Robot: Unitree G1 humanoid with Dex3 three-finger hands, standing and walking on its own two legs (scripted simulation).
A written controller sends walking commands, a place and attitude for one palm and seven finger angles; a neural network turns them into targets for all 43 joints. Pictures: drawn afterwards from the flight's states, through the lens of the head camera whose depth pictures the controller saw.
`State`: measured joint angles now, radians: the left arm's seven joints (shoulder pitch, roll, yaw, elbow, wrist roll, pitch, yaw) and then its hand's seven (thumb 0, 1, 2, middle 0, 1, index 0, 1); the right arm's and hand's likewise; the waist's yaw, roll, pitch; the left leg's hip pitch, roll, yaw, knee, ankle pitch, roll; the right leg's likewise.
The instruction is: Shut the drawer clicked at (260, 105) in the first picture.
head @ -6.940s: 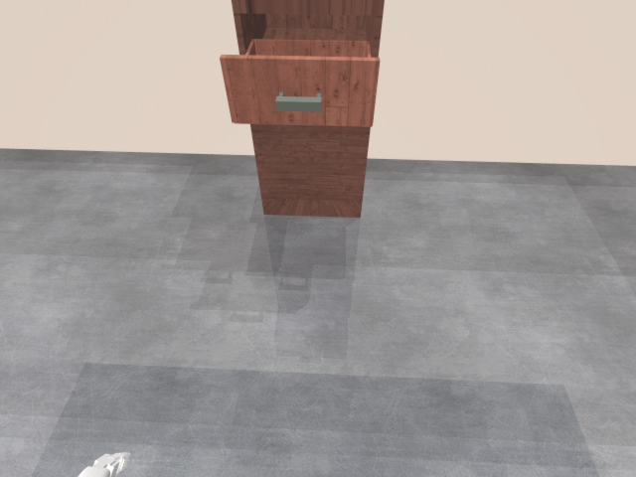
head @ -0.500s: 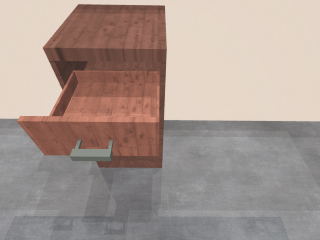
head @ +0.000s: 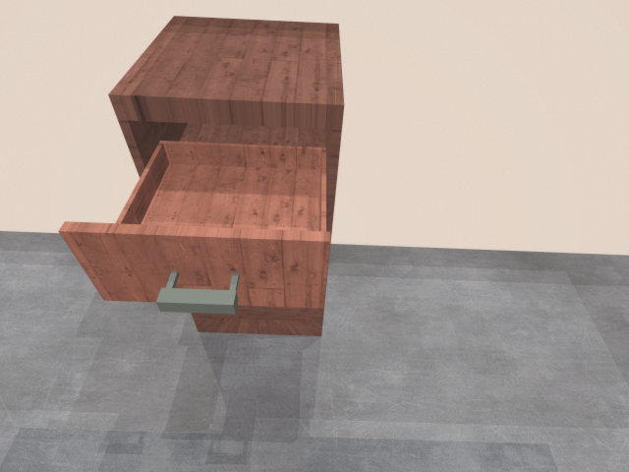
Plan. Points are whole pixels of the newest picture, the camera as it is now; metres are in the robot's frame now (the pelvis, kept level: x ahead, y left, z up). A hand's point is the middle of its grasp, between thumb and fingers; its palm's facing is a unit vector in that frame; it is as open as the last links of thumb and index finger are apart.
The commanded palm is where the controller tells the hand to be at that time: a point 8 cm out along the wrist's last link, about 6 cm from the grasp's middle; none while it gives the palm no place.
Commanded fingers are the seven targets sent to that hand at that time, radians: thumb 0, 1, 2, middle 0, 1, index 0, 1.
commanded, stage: shuffle to correct the standing spot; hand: left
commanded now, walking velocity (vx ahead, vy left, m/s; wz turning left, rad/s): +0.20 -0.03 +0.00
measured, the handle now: (201, 289) +0.38 +0.20 -0.02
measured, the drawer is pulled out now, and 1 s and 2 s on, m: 0.30 0.30 0.30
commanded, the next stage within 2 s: come to a stop and stand still in 0.30 s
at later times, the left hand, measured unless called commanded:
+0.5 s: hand out of the picture +0.04 +0.14 -0.19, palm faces +0.06 -0.99 -0.15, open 7.4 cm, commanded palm none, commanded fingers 0.00 0.90 0.90 -0.20 -0.30 -0.20 -0.30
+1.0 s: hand out of the picture +0.05 +0.18 -0.18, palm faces +0.04 -0.98 -0.19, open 7.3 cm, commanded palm none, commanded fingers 0.00 0.90 0.90 -0.20 -0.30 -0.20 -0.30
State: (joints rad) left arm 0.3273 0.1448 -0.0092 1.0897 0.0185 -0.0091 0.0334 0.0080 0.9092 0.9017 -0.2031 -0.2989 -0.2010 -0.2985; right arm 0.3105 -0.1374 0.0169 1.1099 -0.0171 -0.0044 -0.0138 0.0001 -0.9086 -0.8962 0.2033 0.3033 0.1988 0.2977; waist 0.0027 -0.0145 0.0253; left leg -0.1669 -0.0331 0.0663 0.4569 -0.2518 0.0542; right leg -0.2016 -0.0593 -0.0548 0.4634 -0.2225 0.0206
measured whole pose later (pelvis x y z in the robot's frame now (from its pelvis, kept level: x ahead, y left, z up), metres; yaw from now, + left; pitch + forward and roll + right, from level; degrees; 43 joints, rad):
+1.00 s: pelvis +0.04 +0.01 +0.00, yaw +0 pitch -2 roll +0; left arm 0.27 0.15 0.01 1.08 0.01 0.00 0.05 0.01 0.92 0.90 -0.20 -0.30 -0.20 -0.30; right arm 0.26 -0.15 0.00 1.13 -0.01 -0.02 -0.04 0.00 -0.92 -0.90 0.20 0.30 0.20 0.30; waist 0.01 -0.02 0.06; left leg -0.09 -0.04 0.10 0.42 -0.30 0.07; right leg -0.13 -0.06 -0.03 0.45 -0.27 0.05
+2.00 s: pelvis +0.02 -0.01 +0.00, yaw +0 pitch -1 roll +1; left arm 0.27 0.15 -0.01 1.07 0.01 -0.02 0.04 0.01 0.92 0.90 -0.20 -0.30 -0.20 -0.30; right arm 0.28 -0.18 0.02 1.08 -0.02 -0.02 -0.02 0.00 -0.92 -0.90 0.20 0.30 0.20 0.30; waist 0.00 0.03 0.03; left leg -0.15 -0.02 0.10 0.44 -0.27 0.04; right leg -0.21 -0.04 -0.03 0.49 -0.26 0.01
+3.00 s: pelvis +0.03 -0.01 -0.01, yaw -1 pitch -2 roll +0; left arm 0.24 0.19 0.00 0.99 0.02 -0.02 0.05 0.01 0.91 0.90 -0.20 -0.30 -0.20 -0.30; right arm 0.21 -0.20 -0.03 0.98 -0.01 0.00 -0.02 0.00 -0.92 -0.90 0.20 0.30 0.20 0.30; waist -0.01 0.00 0.09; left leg -0.26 0.00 0.07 0.56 -0.26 0.01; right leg -0.20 -0.04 -0.05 0.56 -0.31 0.01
